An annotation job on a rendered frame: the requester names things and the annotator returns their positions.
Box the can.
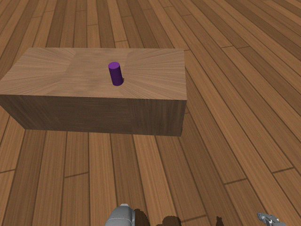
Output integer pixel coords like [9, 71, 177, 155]
[108, 62, 123, 86]

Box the right robot hand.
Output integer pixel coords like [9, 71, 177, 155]
[257, 213, 287, 226]

